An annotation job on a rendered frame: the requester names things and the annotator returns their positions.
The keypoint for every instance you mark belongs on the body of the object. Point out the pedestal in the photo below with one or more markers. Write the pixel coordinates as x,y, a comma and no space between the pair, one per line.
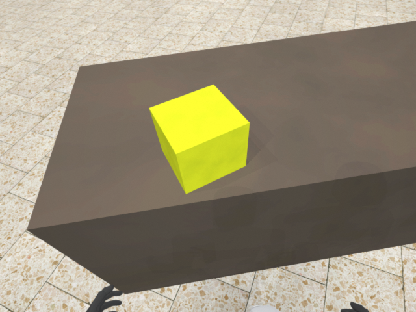
330,168

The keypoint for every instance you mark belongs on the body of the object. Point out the carton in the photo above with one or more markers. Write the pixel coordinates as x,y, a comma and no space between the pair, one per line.
203,136

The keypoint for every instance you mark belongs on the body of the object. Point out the left robot hand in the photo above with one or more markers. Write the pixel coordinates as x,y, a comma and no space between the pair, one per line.
99,304

